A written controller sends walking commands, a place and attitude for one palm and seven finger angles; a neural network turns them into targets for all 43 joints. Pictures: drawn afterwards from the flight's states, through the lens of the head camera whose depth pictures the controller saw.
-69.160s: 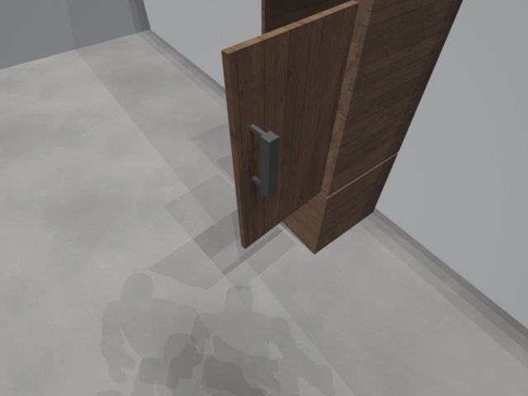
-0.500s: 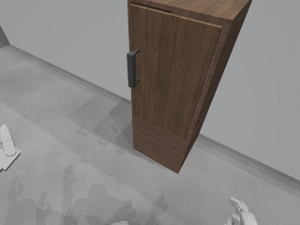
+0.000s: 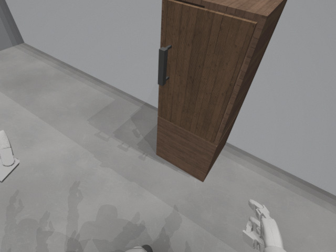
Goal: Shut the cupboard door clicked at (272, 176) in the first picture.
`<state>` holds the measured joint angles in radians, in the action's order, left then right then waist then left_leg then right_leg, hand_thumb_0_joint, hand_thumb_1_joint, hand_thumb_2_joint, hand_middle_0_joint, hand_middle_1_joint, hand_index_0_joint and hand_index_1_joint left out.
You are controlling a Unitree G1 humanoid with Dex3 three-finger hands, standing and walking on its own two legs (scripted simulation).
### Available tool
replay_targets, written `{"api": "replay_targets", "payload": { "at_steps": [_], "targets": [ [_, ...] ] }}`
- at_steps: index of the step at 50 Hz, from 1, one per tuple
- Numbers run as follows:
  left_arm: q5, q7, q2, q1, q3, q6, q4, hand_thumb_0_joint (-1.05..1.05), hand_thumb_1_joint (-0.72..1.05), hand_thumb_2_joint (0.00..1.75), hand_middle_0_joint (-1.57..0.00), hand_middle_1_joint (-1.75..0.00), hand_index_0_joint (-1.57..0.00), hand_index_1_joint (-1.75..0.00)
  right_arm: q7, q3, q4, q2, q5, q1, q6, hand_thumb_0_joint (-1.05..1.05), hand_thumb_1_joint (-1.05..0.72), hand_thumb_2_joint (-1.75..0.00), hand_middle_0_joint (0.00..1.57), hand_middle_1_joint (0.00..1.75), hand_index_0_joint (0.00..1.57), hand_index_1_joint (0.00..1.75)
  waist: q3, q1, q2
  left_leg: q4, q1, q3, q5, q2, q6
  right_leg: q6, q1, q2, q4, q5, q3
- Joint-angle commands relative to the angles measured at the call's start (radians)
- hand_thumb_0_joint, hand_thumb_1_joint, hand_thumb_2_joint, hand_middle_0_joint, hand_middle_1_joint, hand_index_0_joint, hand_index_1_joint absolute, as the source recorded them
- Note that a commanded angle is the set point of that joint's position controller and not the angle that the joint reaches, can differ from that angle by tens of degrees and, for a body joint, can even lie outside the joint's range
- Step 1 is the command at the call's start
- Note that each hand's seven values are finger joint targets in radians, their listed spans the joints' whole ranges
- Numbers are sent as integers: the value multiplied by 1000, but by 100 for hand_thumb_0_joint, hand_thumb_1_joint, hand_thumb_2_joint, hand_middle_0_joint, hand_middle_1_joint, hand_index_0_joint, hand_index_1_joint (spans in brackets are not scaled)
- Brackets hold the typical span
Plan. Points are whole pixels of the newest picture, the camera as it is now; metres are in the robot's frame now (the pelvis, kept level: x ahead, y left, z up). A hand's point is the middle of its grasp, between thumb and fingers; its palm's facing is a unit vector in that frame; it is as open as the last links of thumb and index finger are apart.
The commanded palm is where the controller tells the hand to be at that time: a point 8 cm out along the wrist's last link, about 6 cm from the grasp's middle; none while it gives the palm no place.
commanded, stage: stop stepping back and stand still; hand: left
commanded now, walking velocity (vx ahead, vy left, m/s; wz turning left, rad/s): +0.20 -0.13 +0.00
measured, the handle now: (165, 65) +0.84 +0.06 +0.02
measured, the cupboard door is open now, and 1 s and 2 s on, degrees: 0 0 0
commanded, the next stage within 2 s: let the arm hang, fingers relaxed in 0.74 s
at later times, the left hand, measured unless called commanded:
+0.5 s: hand out of the picture +0.14 +0.29 +0.18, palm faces +0.35 -0.85 -0.41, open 7.4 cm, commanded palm +0.08 +0.32 +0.19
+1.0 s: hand (64, 246) +0.15 +0.24 -0.04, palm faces -0.02 -0.93 -0.37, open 7.4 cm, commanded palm none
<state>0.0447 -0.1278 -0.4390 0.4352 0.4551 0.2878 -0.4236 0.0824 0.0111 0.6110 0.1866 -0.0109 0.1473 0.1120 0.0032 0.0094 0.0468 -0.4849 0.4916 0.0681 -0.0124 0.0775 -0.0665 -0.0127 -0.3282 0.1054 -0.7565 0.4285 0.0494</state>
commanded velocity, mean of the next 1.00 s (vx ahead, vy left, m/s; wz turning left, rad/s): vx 0.12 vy -0.03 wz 0.00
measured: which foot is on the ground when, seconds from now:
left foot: down 0.00-0.12, up 0.14-0.30, down 0.32-1.00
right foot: up 0.00-0.10, down 0.12-0.34, up 0.36-0.60, down 0.62-1.00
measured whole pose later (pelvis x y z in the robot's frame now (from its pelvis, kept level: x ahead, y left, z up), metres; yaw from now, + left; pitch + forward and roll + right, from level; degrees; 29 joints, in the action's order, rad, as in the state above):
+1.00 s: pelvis -0.09 +0.04 +0.00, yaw -6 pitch -1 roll +2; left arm -0.01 -0.03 -0.29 0.23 0.09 -0.03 0.35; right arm 0.01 -0.02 0.72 0.28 -0.04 0.14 0.03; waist 0.00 0.02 0.02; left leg -0.63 0.38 0.06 -0.22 -0.01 -0.02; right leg 0.00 -0.31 -0.02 -0.72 0.42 0.01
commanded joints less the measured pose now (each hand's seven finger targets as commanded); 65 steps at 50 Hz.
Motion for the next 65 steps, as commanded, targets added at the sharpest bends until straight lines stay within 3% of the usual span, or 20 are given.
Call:
{"api": "replay_targets", "payload": {
  "at_steps": [1, 4, 6, 7, 14, 16, 18, 20, 26, 29, 32, 35, 41, 42, 43, 46, 49, 52, 59, 65],
  "targets": [
    [37, -8, -138, 83, 101, 26, -289, 0, 90, 90, -20, -30, -20, -30, -20, 56, -174, 139, 8, -46, 58, 0, -90, -90, 20, 30, 20, 30, 202, -34, 211, 383, -63, -92, -621, 179, 76, 32, 156, 46, -37, 141, -170],
    [39, -20, -157, 96, 85, -17, -379, 0, 90, 90, -20, -30, -20, -30, -26, 43, -179, 122, 6, -23, 57, 0, -90, -90, 20, 30, 20, 30, 172, -18, 145, 159, -164, 68, -566, 38, 148, 59, 124, -27, 374, 120, -141],
    [19, -43, -245, 27, 133, -41, -411, 0, 90, 90, -20, -30, -20, -30, -27, 49, -127, 135, -5, -14, 20, 0, -90, -90, 20, 30, 20, 30, 86, -17, -223, -541, -208, 15, -402, -71, 134, 218, -330, -430, 659, 344, 379],
    [13, -57, -238, -37, 139, -52, -365, 0, 90, 90, -20, -30, -20, -30, -22, 47, -101, 150, -20, -2, 14, 0, -90, -90, 20, 30, 20, 30, 79, -4, -194, -712, -152, -96, -381, -59, 122, 280, -395, -499, 680, 356, 440],
    [-26, -79, -126, -250, -23, -69, -158, 0, 90, 90, -20, -30, -20, -30, 36, 15, -88, 148, 3, 5, 37, 0, -90, -90, 20, 30, 20, 30, -44, 21, -20, -7, -264, -14, -433, -36, 48, 114, -169, -247, 402, 228, 101],
    [-20, -80, -126, -204, -6, -52, -238, 0, 90, 90, -20, -30, -20, -30, 36, 24, -125, 185, 12, 22, 57, 0, -90, -90, 20, 30, 20, 30, -26, 20, 249, 245, -303, -363, -596, 172, -42, 41, -208, -86, 51, 66, -29],
    [-8, -66, -165, -63, 57, -47, -232, 0, 90, 90, -20, -30, -20, -30, 21, 15, -115, 140, 1, 7, 60, 0, -90, -90, 20, 30, 20, 30, 1, 26, 228, 413, -199, -576, -848, 290, -72, 14, -207, -73, -213, 48, -31],
    [-16, -53, -154, 7, 60, -51, -279, 0, 90, 90, -20, -30, -20, -30, 0, 20, -122, 138, 0, -11, 61, 0, -90, -90, 20, 30, 20, 30, -16, 11, 56, 372, -146, -445, -711, 277, -84, 15, -156, -108, -213, -34, -29],
    [-19, -65, -163, 101, 94, -61, -268, 0, 90, 90, -20, -30, -20, -30, 1, 20, -129, 144, -7, 12, 26, 0, -90, -90, 20, 30, 20, 30, 23, 10, 219, 308, -28, -143, -689, 151, 5, 32, 191, -43, 177, -25, -215],
    [-18, -69, -183, 80, 110, -69, -222, 0, 90, 90, -20, -30, -20, -30, 6, 22, -123, 137, -11, 29, 8, 0, -90, -90, 20, 30, 20, 30, 39, 23, 99, 112, 23, -109, -581, 94, 22, 77, 301, -116, 338, -30, -104],
    [-8, -82, -221, 20, 142, -53, -202, 0, 90, 90, -20, -30, -20, -30, -6, 31, -115, 133, 0, 40, 10, 0, -90, -90, 20, 30, 20, 30, 70, 1, -213, -367, 132, -29, -420, -38, 73, 244, 262, -437, 502, -54, 367],
    [-13, -76, -151, 27, 81, -42, -180, 0, 90, 90, -20, -30, -20, -30, -16, 28, -104, 132, 8, 24, 13, 0, -90, -90, 20, 30, 20, 30, 2, 2, -174, -399, 104, -83, -403, 3, 76, 255, 207, -420, 425, -328, 240],
    [-8, -69, -164, -20, 71, -11, -273, 0, 90, 90, -20, -30, -20, -30, 10, 34, -112, 142, 12, -7, 35, 0, -90, -90, 20, 30, 20, 30, 25, -2, 18, 26, -316, -93, -76, 25, 37, 59, 18, -211, 284, -224, 3],
    [-77, 67, 89, 13, -389, -133, 472, 0, 90, 90, -20, -30, -20, -30, -87, 57, 24, 269, 14, -26, 96, 0, -90, -90, 20, 30, 20, 30, -2, 57, 91, -57, -337, -223, 268, 129, 6, 31, -151, -189, 17, -250, -123],
    [-70, 105, 103, -29, -346, -274, 499, 0, 90, 90, -20, -30, -20, -30, -94, 52, 53, 302, 4, 57, -10, 0, -90, -90, 20, 30, 20, 30, 31, 37, 179, 11, -230, -310, 449, 196, -64, 1, -79, -156, -59, -32, -78],
    [-64, 114, 140, -82, -385, -310, 632, 0, 90, 90, -20, -30, -20, -30, -72, 21, 32, 238, -32, 48, -58, 0, -90, -90, 20, 30, 20, 30, 51, 6, 16, 60, -196, -344, 337, 218, -119, 1, -78, -129, -152, 162, -23],
    [-65, 120, 79, -82, -394, -296, 846, 0, 90, 90, -20, -30, -20, -30, -71, 10, 42, 221, -12, -15, -86, 0, -90, -90, 20, 30, 20, 30, 118, -45, -128, -27, -156, -190, 93, 85, -21, 19, 170, -145, 244, -194, -18],
    [-72, 122, 8, -196, -410, -287, 1028, 0, 90, 90, -20, -30, -20, -30, -84, 5, 119, 161, -14, 19, -122, 0, -90, -90, 20, 30, 20, 30, 16, 22, -210, -99, -226, -76, -296, -67, 73, 115, -69, -315, 462, -31, 181],
    [-59, 104, 135, -146, -414, -275, 1312, 0, 90, 90, -20, -30, -20, -30, -62, 6, 313, 99, -14, 77, -115, 0, -90, -90, 20, 30, 20, 30, 61, 2, 82, 35, -315, -129, -37, 15, 56, 70, 105, -207, 410, -293, 51],
    [-56, 104, 151, -116, -429, -285, 1450, 0, 90, 90, -20, -30, -20, -30, -52, 8, 418, 88, -7, 142, -122, 0, -90, -90, 20, 30, 20, 30, -50, -1, -24, 122, -294, -137, -149, 24, 51, 68, 93, -193, 473, -169, 28]
  ]
}}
